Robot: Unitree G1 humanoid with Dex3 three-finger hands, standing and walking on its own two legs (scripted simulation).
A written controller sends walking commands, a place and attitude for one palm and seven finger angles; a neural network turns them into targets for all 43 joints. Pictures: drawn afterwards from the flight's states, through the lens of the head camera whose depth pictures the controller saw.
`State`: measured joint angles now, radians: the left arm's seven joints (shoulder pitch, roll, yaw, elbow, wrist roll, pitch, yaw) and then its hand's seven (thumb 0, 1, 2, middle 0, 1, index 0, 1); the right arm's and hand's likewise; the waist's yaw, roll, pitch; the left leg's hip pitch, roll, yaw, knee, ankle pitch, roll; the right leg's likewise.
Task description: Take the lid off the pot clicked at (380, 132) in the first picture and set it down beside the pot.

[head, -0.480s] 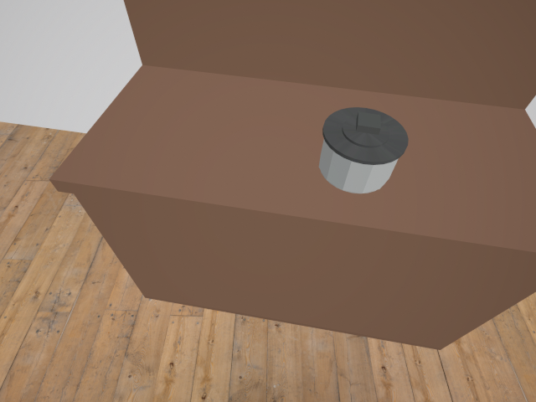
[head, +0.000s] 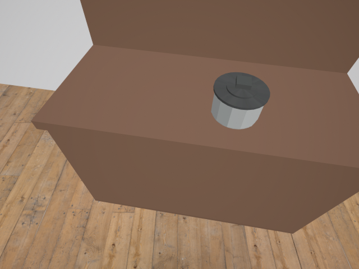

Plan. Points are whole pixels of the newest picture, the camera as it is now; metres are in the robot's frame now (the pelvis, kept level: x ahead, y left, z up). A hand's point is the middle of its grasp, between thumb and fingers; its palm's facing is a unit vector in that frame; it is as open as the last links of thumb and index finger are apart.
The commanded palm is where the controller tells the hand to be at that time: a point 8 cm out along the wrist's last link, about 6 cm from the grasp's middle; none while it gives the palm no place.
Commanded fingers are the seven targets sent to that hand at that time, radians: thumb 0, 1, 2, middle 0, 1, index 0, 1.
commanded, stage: look at it before walking up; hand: left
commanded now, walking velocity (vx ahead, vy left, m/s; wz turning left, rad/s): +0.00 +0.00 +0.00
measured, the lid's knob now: (243, 82) +0.61 -0.16 +0.07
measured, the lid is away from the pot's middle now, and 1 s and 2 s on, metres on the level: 0.00 0.00 0.00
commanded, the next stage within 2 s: walk to a spot facing it in 0.16 s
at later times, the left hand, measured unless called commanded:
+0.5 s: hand out of the picture +0.03 +0.18 -0.18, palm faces -0.03 -0.98 -0.22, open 7.4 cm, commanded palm none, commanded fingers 0.00 0.90 0.90 -0.20 -0.30 -0.20 -0.30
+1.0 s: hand out of the picture +0.13 +0.09 -0.19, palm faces -0.12 -0.98 -0.14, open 7.4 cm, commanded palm none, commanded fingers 0.00 0.90 0.90 -0.20 -0.30 -0.20 -0.30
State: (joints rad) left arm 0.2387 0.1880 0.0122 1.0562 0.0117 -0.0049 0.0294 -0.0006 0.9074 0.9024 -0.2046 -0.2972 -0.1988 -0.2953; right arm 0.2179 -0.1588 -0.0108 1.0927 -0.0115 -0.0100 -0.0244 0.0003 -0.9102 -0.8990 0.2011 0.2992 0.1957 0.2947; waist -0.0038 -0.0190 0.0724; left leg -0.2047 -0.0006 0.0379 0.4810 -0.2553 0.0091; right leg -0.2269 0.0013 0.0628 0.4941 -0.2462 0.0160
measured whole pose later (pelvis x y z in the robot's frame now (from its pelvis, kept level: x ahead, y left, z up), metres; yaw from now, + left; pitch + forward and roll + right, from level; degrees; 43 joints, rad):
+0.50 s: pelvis +0.00 -0.01 -0.01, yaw -4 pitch +0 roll +1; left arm 0.27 0.20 0.05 1.01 0.02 0.03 0.00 0.00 0.91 0.90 -0.20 -0.30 -0.20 -0.30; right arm 0.22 -0.16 -0.03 1.04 -0.02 0.01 -0.03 0.00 -0.91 -0.90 0.20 0.30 0.20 0.29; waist 0.01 -0.02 0.09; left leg -0.24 0.03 0.09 0.55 -0.30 0.00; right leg -0.31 0.03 0.10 0.61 -0.31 -0.01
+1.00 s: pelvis +0.10 -0.07 -0.01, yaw -11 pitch +1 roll -2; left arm 0.32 0.15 0.05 0.99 0.02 0.00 0.02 0.00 0.91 0.90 -0.21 -0.30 -0.20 -0.30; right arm 0.12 -0.16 -0.04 0.98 -0.01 -0.01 -0.04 0.00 -0.91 -0.90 0.20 0.30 0.19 0.29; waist 0.02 -0.03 0.09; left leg -0.42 0.04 0.05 0.68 -0.27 -0.03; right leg -0.12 0.13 0.02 0.47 -0.35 -0.09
